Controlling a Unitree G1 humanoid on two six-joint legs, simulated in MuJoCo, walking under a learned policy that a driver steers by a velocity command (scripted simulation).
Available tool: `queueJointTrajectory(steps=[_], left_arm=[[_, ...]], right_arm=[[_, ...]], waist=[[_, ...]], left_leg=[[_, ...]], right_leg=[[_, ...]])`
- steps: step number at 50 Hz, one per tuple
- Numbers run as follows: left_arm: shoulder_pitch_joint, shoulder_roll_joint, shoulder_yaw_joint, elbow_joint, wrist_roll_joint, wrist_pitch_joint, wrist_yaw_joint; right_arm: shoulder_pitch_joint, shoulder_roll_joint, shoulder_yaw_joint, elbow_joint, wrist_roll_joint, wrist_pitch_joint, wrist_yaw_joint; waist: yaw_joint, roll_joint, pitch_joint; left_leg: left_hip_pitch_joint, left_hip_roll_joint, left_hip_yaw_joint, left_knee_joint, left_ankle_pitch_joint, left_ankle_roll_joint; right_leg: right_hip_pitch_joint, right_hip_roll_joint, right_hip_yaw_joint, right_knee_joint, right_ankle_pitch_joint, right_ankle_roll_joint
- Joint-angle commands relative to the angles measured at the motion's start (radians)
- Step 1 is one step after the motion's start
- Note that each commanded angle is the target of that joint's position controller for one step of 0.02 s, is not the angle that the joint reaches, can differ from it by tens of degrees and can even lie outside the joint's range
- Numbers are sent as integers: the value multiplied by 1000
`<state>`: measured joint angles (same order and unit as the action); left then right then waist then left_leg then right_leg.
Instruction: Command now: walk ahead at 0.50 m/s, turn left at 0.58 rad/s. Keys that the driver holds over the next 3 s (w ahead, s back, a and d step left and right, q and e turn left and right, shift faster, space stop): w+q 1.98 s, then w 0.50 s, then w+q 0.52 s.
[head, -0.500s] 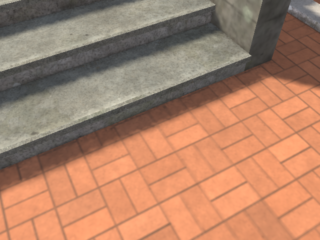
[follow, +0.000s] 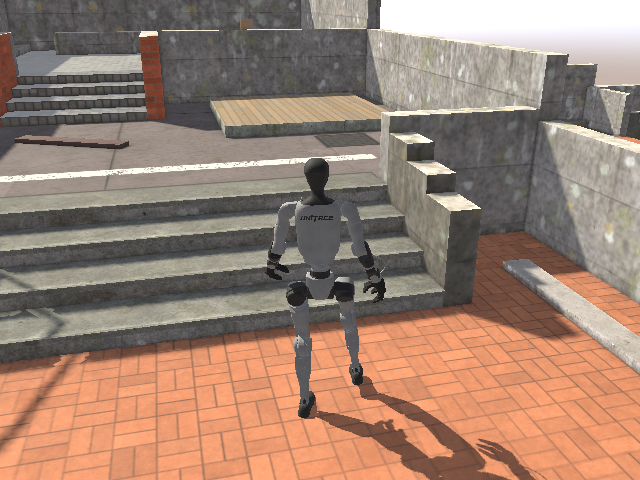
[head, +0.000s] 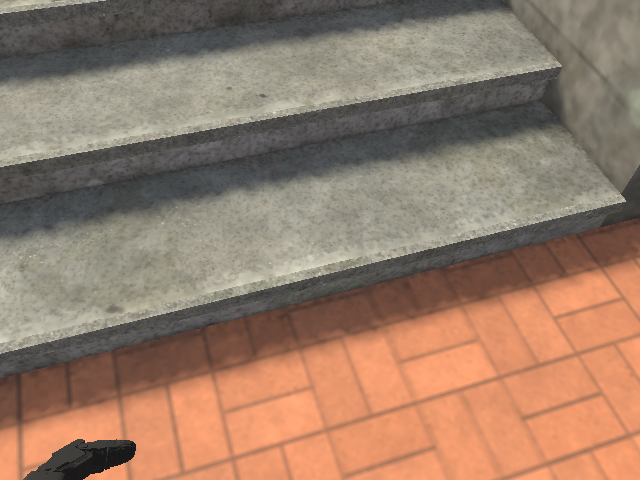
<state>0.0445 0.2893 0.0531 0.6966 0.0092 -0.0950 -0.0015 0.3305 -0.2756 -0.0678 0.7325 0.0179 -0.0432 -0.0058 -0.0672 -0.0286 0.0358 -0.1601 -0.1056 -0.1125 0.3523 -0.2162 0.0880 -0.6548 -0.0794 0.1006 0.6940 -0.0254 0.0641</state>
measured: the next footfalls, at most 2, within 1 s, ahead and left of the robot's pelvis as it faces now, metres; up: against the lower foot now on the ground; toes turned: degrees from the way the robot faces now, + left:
right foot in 0.16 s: +0.27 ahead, -0.14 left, +0.00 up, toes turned +9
left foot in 0.66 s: +0.46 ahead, +0.15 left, +0.00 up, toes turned +27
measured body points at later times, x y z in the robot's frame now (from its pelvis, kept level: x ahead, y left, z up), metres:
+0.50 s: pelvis +0.27 -0.03 +0.00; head +0.30 -0.03 +0.45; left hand +0.19 +0.25 -0.12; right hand +0.51 -0.22 -0.11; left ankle +0.33 +0.13 -0.69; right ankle +0.23 -0.15 -0.75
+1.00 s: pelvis +0.49 +0.12 +0.00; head +0.52 +0.14 +0.45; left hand +0.49 +0.42 -0.11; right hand +0.69 -0.11 -0.12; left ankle +0.42 +0.14 -0.75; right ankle +0.67 +0.04 -0.68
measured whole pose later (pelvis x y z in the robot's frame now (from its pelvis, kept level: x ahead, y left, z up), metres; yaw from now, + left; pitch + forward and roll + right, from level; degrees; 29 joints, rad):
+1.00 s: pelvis +0.49 +0.12 +0.00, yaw +36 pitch +2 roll +0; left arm 0.13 0.28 0.02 0.73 0.05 -0.01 -0.01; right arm 0.37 -0.30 -0.06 0.80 -0.02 -0.03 0.01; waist -0.05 -0.03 0.04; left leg -0.11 -0.15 -0.11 0.33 -0.23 0.12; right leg -0.65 -0.10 0.02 0.92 -0.22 0.06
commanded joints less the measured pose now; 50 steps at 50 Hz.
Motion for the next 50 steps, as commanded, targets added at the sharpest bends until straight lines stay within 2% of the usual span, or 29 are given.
queueJointTrajectory(steps=[1,4,5,6,7,8,9,10,11,12,13,15,17,21,26,29,31,32,33,34,35,36,37,38,40,42,46,47,50], left_arm=[[-111,61,9,-84,-13,-19,-12],[-118,97,22,-92,-17,-33,-24],[-41,77,3,-71,53,7,-27],[6,89,9,-67,57,15,-21],[99,109,15,-48,56,11,-11],[223,171,31,-37,67,-3,0],[324,295,59,-34,78,3,12],[296,288,65,-21,49,19,9],[237,185,40,-41,39,26,5],[202,124,23,-33,35,28,3],[191,96,14,-20,34,28,3],[215,95,12,10,26,15,3],[248,100,16,33,18,0,-5],[286,108,21,67,14,-6,-6],[308,125,25,98,14,-1,-3],[345,153,31,124,14,14,5],[354,181,34,135,13,25,10],[353,188,32,136,10,34,12],[343,182,26,122,11,38,14],[371,102,3,61,6,34,5],[325,101,6,12,22,31,-2],[225,150,15,1,29,33,-4],[216,121,4,3,14,24,-6],[231,109,0,19,15,22,-4],[279,104,-3,37,42,51,-4],[276,89,-5,34,48,70,-10],[129,65,-14,-15,42,77,-16],[111,48,-20,-18,37,78,-13],[16,68,-17,-53,37,68,-6]], right_arm=[[17,-182,-50,-53,8,-8,-12],[38,-170,-50,-45,9,2,-16],[47,-212,-58,-42,-63,4,5],[39,-194,-61,-48,-65,2,11],[29,-183,-56,-48,-54,-2,16],[26,-138,-41,-60,-39,-12,22],[92,-67,-25,-101,-3,-13,20],[115,-120,-25,-97,-39,-2,14],[63,-159,-33,-68,-50,10,14],[4,-155,-30,-69,-48,12,28],[-21,-140,-28,-71,-50,16,40],[-18,-126,-24,-60,-60,35,58],[-43,-113,-19,-67,-58,43,67],[-163,-88,-4,-100,-57,45,79],[-301,-57,20,-131,-54,35,94],[-342,-68,21,-145,-64,37,95],[-291,-85,12,-133,-73,35,82],[-188,-99,3,-104,-79,26,72],[-17,-135,-17,-47,-88,17,57],[87,-255,-52,-37,-87,18,38],[62,-324,-67,-59,-48,27,31],[60,-296,-64,-45,-31,33,25],[14,-245,-51,-34,-28,31,17],[-31,-197,-36,-33,-31,28,13],[-92,-158,-19,-39,-26,15,12],[-78,-160,-19,-30,-23,-3,18],[-18,-176,-25,-4,-26,-6,17],[-6,-176,-28,0,-31,-6,14],[51,-171,-29,5,-46,-3,5]], waist=[[-12,112,-28],[-3,130,-30],[6,181,-47],[27,185,-44],[82,148,-73],[146,41,-161],[143,-204,-317],[107,-264,-309],[106,-86,-182],[102,-29,-107],[91,-57,-65],[81,-113,-45],[79,-96,-51],[98,-85,-13],[115,-80,27],[122,-78,36],[90,-84,-7],[40,-68,-70],[-36,-16,-173],[-52,182,-303],[-27,281,-356],[-53,126,-260],[-12,88,-133],[36,52,-64],[96,73,-60],[106,75,-83],[66,81,-31],[56,122,-45],[18,108,-33]], left_leg=[[-86,209,-179,-96,119,133],[6,241,-268,-13,89,115],[10,210,-248,17,226,85],[-7,205,-267,74,274,65],[-33,169,-258,177,320,41],[-102,107,-198,407,255,13],[-358,-31,-41,705,-140,-32],[-513,-5,-4,845,-338,-26],[-529,59,-24,885,-254,-20],[-501,87,-8,847,-184,-25],[-473,116,3,795,-149,-32],[-435,129,28,767,-112,-51],[-456,133,32,754,-80,-58],[-537,158,60,641,27,-77],[-434,160,148,382,139,-56],[-376,129,205,288,65,-14],[-283,66,241,248,-28,30],[-160,21,250,204,-31,60],[74,18,206,154,-9,97],[388,286,-175,118,-161,188],[475,468,-639,-36,-13,289],[428,427,-500,-41,77,271],[288,395,-367,-45,174,247],[168,333,-274,-63,282,203],[51,261,-179,-78,427,177],[17,234,-149,-83,510,183],[-2,204,-166,-121,376,172],[13,202,-175,-116,328,172],[120,247,-272,-92,294,191]], right_leg=[[148,70,-45,-132,115,5],[167,79,-14,-205,47,-22],[223,90,-92,-151,-27,-28],[290,91,-82,-166,-100,-44],[415,97,-77,-221,-142,-65],[594,-41,66,-264,-250,-109],[883,-304,463,-345,-421,-207],[859,-378,721,-432,-521,-263],[749,-330,571,-435,-567,-244],[655,-268,410,-442,-466,-220],[594,-216,278,-461,-325,-195],[557,-166,137,-475,-131,-187],[577,-174,72,-488,-7,-204],[615,-184,-49,-533,64,-217],[596,-161,-202,-528,125,-177],[649,-180,-245,-464,253,-156],[698,-186,-286,-300,578,-146],[688,-178,-311,-129,682,-140],[571,-151,-331,110,578,-115],[236,-77,-348,450,81,-65],[-19,93,-205,673,-530,-31],[-92,31,-79,683,-447,-42],[-78,-10,-80,612,-355,-49],[-14,-40,-79,510,-321,-51],[103,-47,-79,442,-314,-32],[126,-30,-98,404,-295,-14],[55,-15,-111,238,-178,10],[55,-3,-121,249,-181,11],[-68,-7,-97,258,-188,-5]])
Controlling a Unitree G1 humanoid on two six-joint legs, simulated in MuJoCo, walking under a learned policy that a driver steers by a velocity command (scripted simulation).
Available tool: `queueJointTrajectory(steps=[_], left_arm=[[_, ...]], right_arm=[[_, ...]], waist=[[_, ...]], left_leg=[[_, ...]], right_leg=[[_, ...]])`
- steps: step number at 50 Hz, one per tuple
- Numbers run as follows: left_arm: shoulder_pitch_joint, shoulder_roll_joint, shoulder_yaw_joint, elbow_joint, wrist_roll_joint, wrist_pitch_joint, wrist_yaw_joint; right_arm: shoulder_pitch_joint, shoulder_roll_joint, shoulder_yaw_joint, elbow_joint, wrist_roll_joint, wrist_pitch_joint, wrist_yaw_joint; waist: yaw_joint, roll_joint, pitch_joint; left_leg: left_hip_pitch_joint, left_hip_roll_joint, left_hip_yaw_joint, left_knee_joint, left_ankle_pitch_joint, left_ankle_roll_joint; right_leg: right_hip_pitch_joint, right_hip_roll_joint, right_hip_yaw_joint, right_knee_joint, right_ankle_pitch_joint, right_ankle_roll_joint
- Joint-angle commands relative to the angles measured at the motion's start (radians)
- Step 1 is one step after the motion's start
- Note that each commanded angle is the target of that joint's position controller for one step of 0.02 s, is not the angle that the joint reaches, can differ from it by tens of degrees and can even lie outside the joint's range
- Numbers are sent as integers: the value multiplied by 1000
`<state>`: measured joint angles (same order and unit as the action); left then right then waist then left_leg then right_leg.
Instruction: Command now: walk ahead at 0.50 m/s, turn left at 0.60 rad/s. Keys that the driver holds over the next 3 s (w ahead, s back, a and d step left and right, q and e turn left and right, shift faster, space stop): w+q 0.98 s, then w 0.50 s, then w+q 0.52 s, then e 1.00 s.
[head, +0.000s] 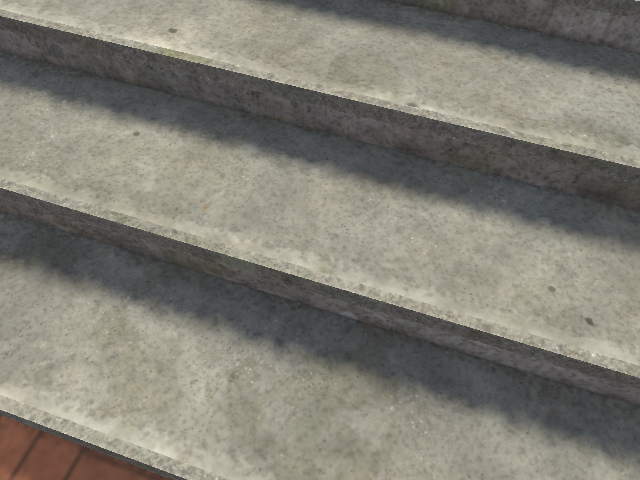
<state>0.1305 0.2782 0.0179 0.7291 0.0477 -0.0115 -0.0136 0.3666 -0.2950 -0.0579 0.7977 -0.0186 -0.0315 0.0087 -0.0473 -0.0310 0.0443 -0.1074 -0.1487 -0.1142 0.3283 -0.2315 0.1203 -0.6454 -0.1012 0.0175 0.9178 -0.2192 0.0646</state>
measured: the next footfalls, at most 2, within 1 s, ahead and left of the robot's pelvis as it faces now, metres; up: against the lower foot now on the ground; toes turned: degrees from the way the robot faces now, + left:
right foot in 0.10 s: +0.20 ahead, -0.15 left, +0.07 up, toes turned +2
right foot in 0.24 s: +0.20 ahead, -0.17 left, +0.00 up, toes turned +10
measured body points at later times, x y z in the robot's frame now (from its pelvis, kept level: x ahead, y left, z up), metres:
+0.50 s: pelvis +0.28 -0.05 -0.01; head +0.34 -0.06 +0.43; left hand +0.15 +0.16 -0.13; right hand +0.58 -0.18 -0.10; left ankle +0.33 +0.06 -0.52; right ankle +0.16 -0.18 -0.74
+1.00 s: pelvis +0.51 -0.03 +0.09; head +0.53 -0.03 +0.54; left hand +0.74 +0.26 +0.09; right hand +0.45 -0.23 -0.05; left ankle +0.45 +0.05 -0.61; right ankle +0.62 -0.16 -0.38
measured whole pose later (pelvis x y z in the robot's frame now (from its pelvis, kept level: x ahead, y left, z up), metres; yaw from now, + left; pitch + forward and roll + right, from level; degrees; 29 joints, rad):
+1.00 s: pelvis +0.51 -0.03 +0.09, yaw +31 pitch +6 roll +3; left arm -0.15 0.25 -0.05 0.57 0.08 -0.05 0.00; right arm 0.66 -0.10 0.06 1.03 -0.06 -0.13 0.06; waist -0.23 -0.02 -0.09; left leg -0.46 -0.22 -0.13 0.78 -0.41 0.09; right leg -1.11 -0.03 0.22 1.96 -0.55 -0.03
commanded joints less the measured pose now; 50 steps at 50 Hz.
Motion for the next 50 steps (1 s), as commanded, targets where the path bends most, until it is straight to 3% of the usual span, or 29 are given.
queueJointTrajectory(steps=[1,4,7,8,9,11,12,13,14,16,17,20,24,26,27,29,30,31,32,33,34,35,36,37,38,40,42,46,50], left_arm=[[-113,79,16,-106,1,-20,8],[-181,67,4,-172,8,-28,13],[-267,54,-11,-240,4,-22,16],[-220,61,-10,-241,1,-38,21],[-86,54,-14,-222,-6,-48,26],[330,136,40,-75,-35,-58,53],[386,177,41,-6,-1,-54,64],[445,219,41,-19,-6,-48,41],[432,202,58,-32,-20,-35,27],[182,36,20,-75,-13,-34,24],[193,3,7,-42,-15,-42,22],[295,-18,11,79,-16,-71,5],[407,-11,17,185,-19,-93,15],[436,-9,14,209,-19,-68,40],[307,6,9,155,-29,-58,54],[301,181,38,88,-46,-94,75],[336,463,103,197,158,-102,-99],[62,450,136,85,178,-88,-129],[352,230,97,100,157,-60,-186],[359,179,86,73,7,-71,-159],[167,163,76,0,-24,-90,-132],[-25,272,114,-57,-80,-60,-82],[144,200,111,-10,-21,-17,-55],[161,193,81,-2,57,-1,-1],[165,199,71,7,80,5,31],[8,150,18,-92,74,-9,52],[-15,52,-20,-116,41,-9,43],[-141,67,-36,-149,35,-43,17],[-330,88,-42,-200,35,-52,23]], right_arm=[[46,-156,-40,-53,-11,-14,-16],[103,-179,-49,-31,-5,-10,-38],[174,-165,-50,0,-9,8,-49],[127,-153,-48,-4,-22,2,-57],[7,-157,-49,-25,-21,6,-54],[-139,-183,-69,-42,19,-21,-33],[-158,-24,-28,-62,5,-46,-29],[-25,47,3,-87,-11,-53,-43],[54,-16,-21,-68,3,-34,-40],[-72,-27,-30,-69,-16,22,-25],[-131,0,-22,-93,-21,33,-12],[-341,108,34,-230,-10,43,-10],[-497,109,64,-360,-24,33,-25],[-536,104,84,-394,-24,30,-3],[-438,107,93,-369,-13,31,20],[-273,17,49,-332,4,72,11],[27,102,86,-396,91,142,55],[475,-52,6,-149,111,130,41],[533,-174,8,-5,10,108,61],[500,-271,-45,2,-34,63,66],[341,-209,-17,12,-32,18,68],[277,-149,22,-66,-5,3,88],[207,12,81,-47,13,20,86],[133,165,127,10,14,12,111],[131,240,151,27,10,14,114],[145,143,110,116,-19,-45,84],[38,108,93,155,-41,-78,67],[138,76,85,135,-36,-120,54],[398,54,93,190,-44,-133,42]], waist=[[-17,105,-39],[-24,102,-13],[-54,84,44],[-13,80,24],[92,68,-67],[298,46,-265],[220,-127,-121],[111,-156,-165],[118,-182,-327],[57,-158,-90],[50,-142,-33],[45,-102,63],[16,-71,95],[10,13,49],[-59,43,-47],[-136,-43,-328],[-397,-271,-182],[-515,7,-415],[-207,202,-809],[-200,-28,-538],[-149,-33,-146],[-182,103,-216],[-140,221,-354],[-100,49,-198],[-100,-20,-219],[-77,-143,-218],[28,-107,-167],[-8,-46,-104],[-133,109,-84]], left_leg=[[142,315,-313,-56,337,174],[290,366,-375,1,433,174],[360,320,-375,73,620,143],[358,301,-349,170,922,90],[218,214,-259,324,1202,22],[-91,87,-224,718,807,-46],[-562,11,-120,943,-243,-58],[-717,6,-106,1072,-337,-56],[-661,8,-110,1156,-237,-80],[-792,47,30,1415,-194,-100],[-874,47,50,1519,-223,-87],[-977,36,115,1550,-270,-12],[-1208,86,146,1513,-387,36],[-1104,95,256,1323,-358,26],[-674,76,351,1048,-232,31],[-199,-46,387,1035,-154,13],[222,-3,121,726,36,66],[538,68,6,448,335,183],[708,276,-517,468,1048,478],[414,405,-820,224,767,379],[101,359,-765,148,399,344],[-45,463,-1012,94,327,415],[-23,443,-1225,11,98,420],[-43,348,-1036,174,-14,353],[3,297,-951,273,2,337],[29,295,-798,300,42,258],[-231,194,-610,176,-66,210],[-424,88,-439,147,-17,168],[-121,176,-532,273,-9,159]], right_leg=[[-153,15,-11,65,-25,-13],[-301,3,49,111,-158,-37],[-403,60,-11,143,-391,-58],[-304,68,42,45,-365,-92],[21,114,43,-175,-342,-131],[754,42,92,-606,241,-127],[1040,-163,168,-523,788,-113],[1094,-350,328,-303,1714,-58],[1046,-375,391,-327,1626,-157],[779,-234,242,-447,927,-213],[717,-196,174,-470,852,-198],[545,-127,-18,-602,717,-106],[678,-154,-80,-728,700,-104],[679,-109,-170,-785,943,-119],[478,-58,-269,-771,1258,-107],[459,-138,-208,-488,2158,-116],[-13,-398,13,-287,2420,-117],[-84,-236,-52,313,1751,27],[-121,112,58,975,-47,25],[-258,176,270,1150,66,-76],[-446,221,216,1377,77,-52],[-352,205,229,1353,108,64],[-273,164,300,1355,256,60],[-457,125,435,1303,121,82],[-550,125,497,1214,41,85],[-579,69,479,972,-55,73],[-503,109,293,1018,-277,-90],[-409,87,112,963,-286,-103],[-697,104,161,1144,-393,-100]])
